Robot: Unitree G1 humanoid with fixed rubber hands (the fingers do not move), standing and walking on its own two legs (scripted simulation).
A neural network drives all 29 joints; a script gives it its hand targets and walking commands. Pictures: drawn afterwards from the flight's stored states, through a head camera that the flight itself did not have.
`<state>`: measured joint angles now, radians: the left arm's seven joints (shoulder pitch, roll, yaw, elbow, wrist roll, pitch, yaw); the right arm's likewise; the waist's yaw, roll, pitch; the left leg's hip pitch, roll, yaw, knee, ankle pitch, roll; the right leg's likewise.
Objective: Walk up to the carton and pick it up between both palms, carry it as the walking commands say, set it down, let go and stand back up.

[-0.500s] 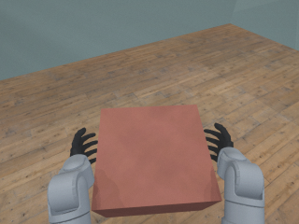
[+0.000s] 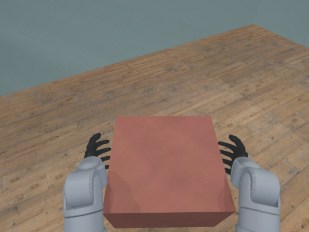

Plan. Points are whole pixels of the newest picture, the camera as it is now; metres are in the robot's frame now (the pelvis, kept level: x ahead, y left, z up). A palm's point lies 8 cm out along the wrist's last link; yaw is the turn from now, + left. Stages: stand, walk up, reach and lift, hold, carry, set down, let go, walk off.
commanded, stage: carry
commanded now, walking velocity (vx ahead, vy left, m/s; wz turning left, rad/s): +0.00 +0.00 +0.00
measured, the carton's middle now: (164, 170) +0.31 +0.00 -0.01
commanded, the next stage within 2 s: none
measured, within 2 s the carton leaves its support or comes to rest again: neither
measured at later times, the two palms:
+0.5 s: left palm (117, 73) +0.58 +0.14 +0.12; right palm (223, 84) +0.54 -0.19 +0.11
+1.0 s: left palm (121, 63) +0.65 +0.14 +0.11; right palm (218, 69) +0.63 -0.20 +0.10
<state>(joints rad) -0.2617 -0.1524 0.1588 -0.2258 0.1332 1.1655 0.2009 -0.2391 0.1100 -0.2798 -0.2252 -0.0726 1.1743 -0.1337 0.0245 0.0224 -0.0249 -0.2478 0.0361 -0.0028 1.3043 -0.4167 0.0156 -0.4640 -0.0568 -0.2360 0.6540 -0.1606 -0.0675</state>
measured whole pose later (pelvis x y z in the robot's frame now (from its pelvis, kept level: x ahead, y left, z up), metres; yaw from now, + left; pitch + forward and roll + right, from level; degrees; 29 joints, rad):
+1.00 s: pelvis +0.37 -0.02 +0.02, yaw -2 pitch +4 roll +1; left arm -0.26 -0.13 0.18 -0.24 0.09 1.20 0.21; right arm -0.21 0.14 -0.24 -0.25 -0.12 1.18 -0.13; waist 0.02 -0.02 -0.12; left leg -0.22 0.05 0.14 0.58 -0.38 -0.01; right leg -0.16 -0.02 -0.16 0.52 -0.42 -0.04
